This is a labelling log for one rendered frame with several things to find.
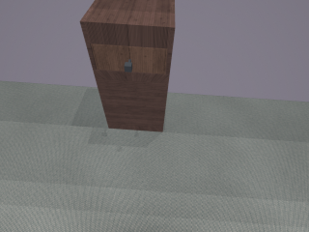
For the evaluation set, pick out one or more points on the cabinet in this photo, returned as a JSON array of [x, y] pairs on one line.
[[133, 101]]

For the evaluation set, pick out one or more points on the drawer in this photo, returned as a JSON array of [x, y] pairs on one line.
[[109, 57]]

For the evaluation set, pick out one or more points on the handle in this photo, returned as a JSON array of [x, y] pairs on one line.
[[128, 66]]

